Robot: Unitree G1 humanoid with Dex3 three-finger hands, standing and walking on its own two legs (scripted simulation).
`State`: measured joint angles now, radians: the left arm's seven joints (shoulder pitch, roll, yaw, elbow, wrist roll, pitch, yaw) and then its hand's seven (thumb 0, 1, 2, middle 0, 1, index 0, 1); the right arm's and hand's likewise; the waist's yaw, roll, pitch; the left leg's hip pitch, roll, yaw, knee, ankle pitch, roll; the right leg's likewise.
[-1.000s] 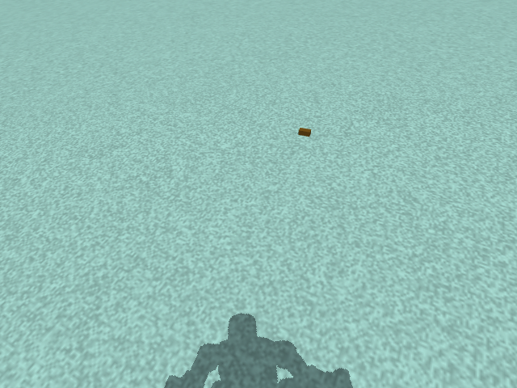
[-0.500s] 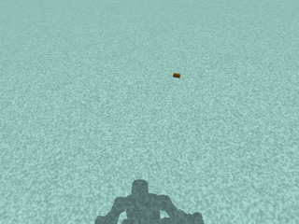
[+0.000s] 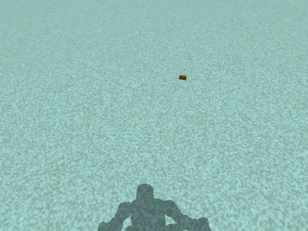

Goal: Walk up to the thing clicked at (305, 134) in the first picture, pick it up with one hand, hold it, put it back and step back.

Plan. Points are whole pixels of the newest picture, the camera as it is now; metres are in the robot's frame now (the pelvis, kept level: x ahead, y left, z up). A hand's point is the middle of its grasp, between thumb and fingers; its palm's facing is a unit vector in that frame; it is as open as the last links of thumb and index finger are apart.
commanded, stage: stand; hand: left
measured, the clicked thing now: (182, 77) +1.82 -0.29 -0.77
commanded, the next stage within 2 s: walk up in 0.12 s
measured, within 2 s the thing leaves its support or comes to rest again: neither
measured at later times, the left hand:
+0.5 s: hand (96, 225) +0.21 +0.21 -0.14, palm faces -0.11 -0.88 -0.46, open 7.4 cm
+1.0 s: hand (127, 161) +0.44 +0.14 -0.17, palm faces -0.26 -0.90 -0.35, open 7.4 cm
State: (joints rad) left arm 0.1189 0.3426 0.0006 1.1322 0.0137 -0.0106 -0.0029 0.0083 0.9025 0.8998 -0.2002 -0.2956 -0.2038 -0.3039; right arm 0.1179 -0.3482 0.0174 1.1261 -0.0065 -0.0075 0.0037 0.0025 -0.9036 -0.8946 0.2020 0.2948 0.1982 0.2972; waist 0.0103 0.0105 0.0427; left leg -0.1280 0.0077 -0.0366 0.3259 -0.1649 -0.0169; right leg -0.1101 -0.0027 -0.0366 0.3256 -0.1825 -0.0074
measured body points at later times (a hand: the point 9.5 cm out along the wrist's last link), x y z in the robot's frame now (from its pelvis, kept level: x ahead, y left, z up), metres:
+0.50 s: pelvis +0.09 -0.09 -0.03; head +0.08 -0.12 +0.42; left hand +0.21 +0.25 -0.11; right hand +0.09 -0.45 -0.16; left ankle +0.01 +0.10 -0.72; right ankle +0.13 -0.23 -0.75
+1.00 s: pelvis +0.34 -0.13 -0.02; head +0.36 -0.11 +0.43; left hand +0.45 +0.18 -0.15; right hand +0.38 -0.46 -0.11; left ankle +0.43 -0.02 -0.75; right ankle +0.21 -0.23 -0.68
